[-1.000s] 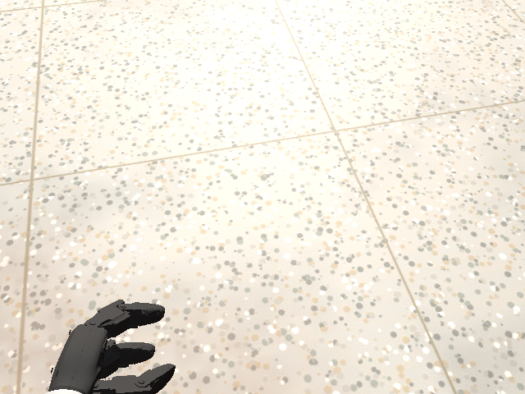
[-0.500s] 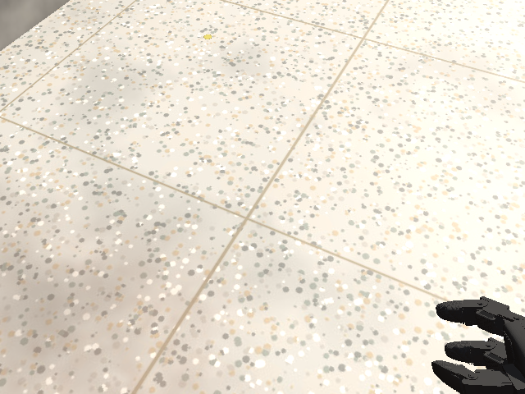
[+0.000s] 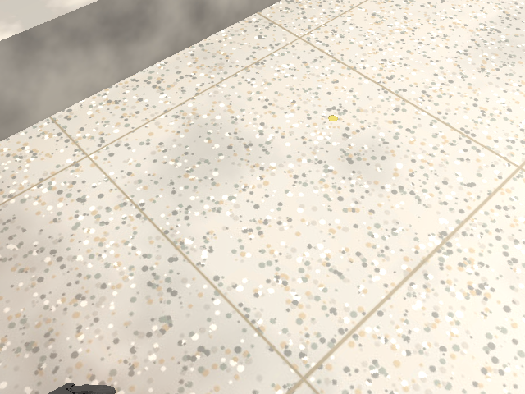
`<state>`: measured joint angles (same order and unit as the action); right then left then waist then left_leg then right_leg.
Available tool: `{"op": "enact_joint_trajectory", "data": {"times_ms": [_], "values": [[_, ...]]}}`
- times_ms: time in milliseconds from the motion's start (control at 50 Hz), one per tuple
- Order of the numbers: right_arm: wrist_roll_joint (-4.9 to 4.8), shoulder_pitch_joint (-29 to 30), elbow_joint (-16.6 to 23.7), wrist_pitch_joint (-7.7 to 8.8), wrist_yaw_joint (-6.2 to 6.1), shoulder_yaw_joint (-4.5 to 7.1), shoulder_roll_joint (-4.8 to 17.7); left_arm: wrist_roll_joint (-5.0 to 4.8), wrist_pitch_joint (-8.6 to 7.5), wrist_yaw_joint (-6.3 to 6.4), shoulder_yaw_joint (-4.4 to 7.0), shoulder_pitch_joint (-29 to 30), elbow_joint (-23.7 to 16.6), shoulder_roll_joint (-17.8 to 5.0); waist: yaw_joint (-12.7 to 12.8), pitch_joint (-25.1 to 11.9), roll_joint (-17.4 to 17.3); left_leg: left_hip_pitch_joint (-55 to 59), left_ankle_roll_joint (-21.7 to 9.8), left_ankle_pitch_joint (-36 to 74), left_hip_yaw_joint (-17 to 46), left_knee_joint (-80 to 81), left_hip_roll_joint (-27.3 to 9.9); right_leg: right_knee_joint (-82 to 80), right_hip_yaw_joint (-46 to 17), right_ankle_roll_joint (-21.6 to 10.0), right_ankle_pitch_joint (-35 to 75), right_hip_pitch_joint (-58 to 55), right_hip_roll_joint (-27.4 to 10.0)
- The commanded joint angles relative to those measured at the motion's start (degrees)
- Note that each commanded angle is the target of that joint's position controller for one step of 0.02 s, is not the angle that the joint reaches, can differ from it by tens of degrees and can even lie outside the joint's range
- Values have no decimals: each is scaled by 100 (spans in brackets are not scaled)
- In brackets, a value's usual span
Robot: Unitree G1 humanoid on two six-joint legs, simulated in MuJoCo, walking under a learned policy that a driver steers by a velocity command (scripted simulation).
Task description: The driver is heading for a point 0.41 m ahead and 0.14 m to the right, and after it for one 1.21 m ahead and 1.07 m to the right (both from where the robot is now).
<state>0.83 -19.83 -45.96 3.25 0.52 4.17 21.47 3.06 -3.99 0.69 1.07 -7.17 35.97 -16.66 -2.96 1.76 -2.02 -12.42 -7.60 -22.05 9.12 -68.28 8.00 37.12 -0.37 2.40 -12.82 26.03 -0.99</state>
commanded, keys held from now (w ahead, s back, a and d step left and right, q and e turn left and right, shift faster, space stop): w+shift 0.38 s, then w+e+shift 0.62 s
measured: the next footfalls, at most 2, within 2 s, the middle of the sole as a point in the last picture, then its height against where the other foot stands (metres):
left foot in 0.34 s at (220, 385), level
right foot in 0.80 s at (253, 232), level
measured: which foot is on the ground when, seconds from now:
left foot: up 0.00-0.32, down 0.34-0.80, up 0.82-1.00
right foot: down 0.00-0.34, up 0.36-0.78, down 0.80-1.00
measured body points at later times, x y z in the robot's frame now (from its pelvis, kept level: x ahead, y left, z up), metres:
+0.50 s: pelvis +0.46 +0.05 +0.02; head +0.48 +0.07 +0.47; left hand +0.49 +0.32 -0.11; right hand +0.57 -0.21 -0.10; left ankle +0.45 +0.11 -0.72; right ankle +0.38 -0.11 -0.61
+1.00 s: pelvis +0.93 +0.04 +0.02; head +0.95 +0.06 +0.46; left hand +0.99 +0.33 -0.12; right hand +1.08 -0.23 -0.04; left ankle +1.06 +0.21 -0.63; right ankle +0.90 +0.03 -0.72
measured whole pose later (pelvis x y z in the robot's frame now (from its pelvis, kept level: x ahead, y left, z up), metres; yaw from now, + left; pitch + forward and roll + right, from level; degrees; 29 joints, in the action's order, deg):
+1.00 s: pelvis +0.93 +0.04 +0.02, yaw -18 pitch +0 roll -2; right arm 3.9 -3.8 -35.5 4.5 0.2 -2.6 12.5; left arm 0.6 -1.7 -0.5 3.8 -26.4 50.4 -18.5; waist 2.8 1.1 0.8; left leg -38.3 3.2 -17.5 7.4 -65.2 -7.4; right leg 25.1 -2.9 -10.6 -14.8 9.7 13.0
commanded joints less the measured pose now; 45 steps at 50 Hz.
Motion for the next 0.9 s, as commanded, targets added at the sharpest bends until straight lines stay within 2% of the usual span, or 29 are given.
{"op": "enact_joint_trajectory", "data": {"times_ms": [20,80,140,200,260,280,300,320,340,360,380,400,420,440,480,520,580,620,660,700,740,760,780,800,820,840,860,880,900], "values": [[182,702,722,61,122,-127,146,6,-7,-44,337,-1163,208,-648,647,-399,388,-3044,106,568,-171,-832,-768,-2223,-3010,-1113,-2004,-2744,-1657],[194,1029,1003,-61,271,-253,-190,-82,-173,-109,245,-1557,758,-440,398,41,676,-3118,195,329,29,-286,-885,-2521,-1989,-1075,-827,-2106,-1402],[205,1729,1398,-74,336,-325,-106,-159,-286,-140,273,-1526,902,-631,272,332,655,-3332,297,995,-89,729,-930,-3076,-1070,-1111,98,-1836,-1352],[152,2336,1607,-44,493,-430,-155,-227,-310,-181,288,-1545,999,-774,306,495,541,-2009,247,1997,-964,2428,-905,-3787,14,-940,1034,-1181,-1062],[161,2370,1521,-43,449,-419,-98,-255,-293,-204,321,-1851,1213,-1066,235,421,543,-1305,-13,2032,-1374,3021,-723,-3511,450,-904,3553,-1918,-1162],[199,2182,1446,-45,376,-381,-14,-256,-272,-172,340,-1981,1282,-1210,124,155,702,-1004,-86,1703,-1547,3056,-498,-2941,571,-877,5126,-2350,-1203],[232,1600,1283,-41,297,-309,136,-227,-217,-124,366,-2007,1327,-1380,-213,-283,888,-363,-184,1285,-1560,3077,-319,-1952,677,-819,6197,-2573,-1270],[218,373,881,-41,210,-200,296,-226,-134,-65,372,-1872,1311,-1456,-824,-908,918,917,-288,1173,-1490,3328,-191,-500,747,-743,6472,-2354,-1209],[267,-654,544,-43,106,-46,647,-226,-98,-37,328,-1784,1218,-1310,-1261,-1411,755,2369,-360,802,-974,3396,-625,1327,710,-686,5224,-1346,-945],[364,-700,483,-25,-6,94,1191,-238,-94,-147,129,-2265,935,-318,-532,-2002,-937,3774,-619,-952,1552,3765,-2331,3690,550,-572,-527,586,-111],[198,-752,598,-40,-29,139,1262,-299,-134,-115,179,-2163,734,-650,-570,-2750,-1058,3962,-846,-1220,3907,4833,-2919,4764,-444,-680,-1416,1369,340],[170,-348,476,-11,-58,119,948,-317,-136,-73,228,-1535,622,-823,-431,-1615,-379,3294,-763,-676,2978,4991,-2673,4732,-539,-756,-764,1963,-21],[143,-115,388,62,-58,56,621,-303,-147,-93,149,-1336,628,-643,-216,-771,-22,2272,-705,143,2155,5080,-2514,4322,-420,-736,-401,1881,-244],[183,128,354,138,-48,8,374,-266,-94,-132,122,-1321,709,-534,37,-404,224,1498,-531,608,1588,5232,-2300,3939,-458,-707,-285,1570,-425],[140,255,258,253,-51,-102,30,-169,119,-255,100,-1644,879,-372,419,-214,-58,515,-323,889,846,5655,-2082,3526,-538,-610,-192,904,-609],[13,101,70,385,-17,-126,-82,-145,268,-335,109,-1270,813,-267,461,176,-80,348,-140,1323,240,6036,-1978,3194,-501,-557,-4,1209,-710],[19,-55,-72,477,25,-144,-130,-218,286,-390,50,-327,499,-148,342,567,-45,316,227,3021,-974,6341,-1613,2378,-125,-573,991,1565,-591],[14,-79,-112,513,19,-183,-166,-258,231,-439,-1,106,393,-121,295,543,64,350,423,3938,-1653,6378,-1353,1591,359,-664,1698,1256,-385],[-20,-274,-179,550,-39,-193,-14,-259,186,-521,-77,488,234,-34,252,628,152,553,606,5147,-2004,6366,-1477,745,771,-815,2158,924,-250],[-14,-486,-263,540,-160,-173,199,-219,170,-544,-65,564,245,-174,284,402,33,1228,781,7108,-2184,5948,-1552,273,1194,-1002,2294,471,213],[58,-387,-195,399,-358,-91,530,-194,212,-529,39,-264,489,-520,786,-217,-341,1723,936,8892,-2202,4625,-1742,177,1330,-1151,1712,-454,690],[103,-132,-101,292,-417,-43,680,-185,234,-497,159,-1283,773,-773,1322,-695,-421,1492,955,9301,-2139,3299,-1828,262,1240,-1278,1368,-1512,873],[158,384,63,202,-425,11,834,-180,250,-409,324,-2718,1175,-1056,2043,-1132,-407,648,927,8797,-2000,1358,-1882,146,664,-1605,975,-2919,702],[169,658,75,163,-310,8,621,-304,268,-270,483,-3139,1357,-1285,2158,-1032,403,-516,858,3793,-2074,-1310,-953,-237,89,-1923,697,-3676,322],[245,425,537,301,-221,-255,-327,-250,345,-203,569,-2610,1311,-1741,1147,-967,1703,-2991,1008,-885,-1437,-3325,-289,328,-1799,-2532,2089,-4713,-557],[89,289,1011,428,-179,-340,-152,-230,387,-149,659,-2249,999,-1907,1051,-2016,1408,-4030,953,-710,-322,-3509,-413,-1335,-4169,-3370,-322,-5385,-1375],[174,664,987,534,-134,-366,104,-219,395,-79,598,-1893,848,-1416,961,-1132,255,-4119,769,-59,-158,-2640,-787,-2343,-4525,-2995,-1544,-4392,-1390],[188,758,954,539,-93,-345,168,-209,379,-65,517,-1603,896,-1092,574,-366,-294,-3760,754,273,-240,-1921,-1030,-2553,-4091,-2691,-1454,-3191,-1227],[292,825,967,451,-96,-368,112,-224,308,-61,479,-1478,923,-1003,313,29,-472,-3367,843,163,-268,-1503,-1162,-2554,-3643,-2551,-772,-2258,-963]]}}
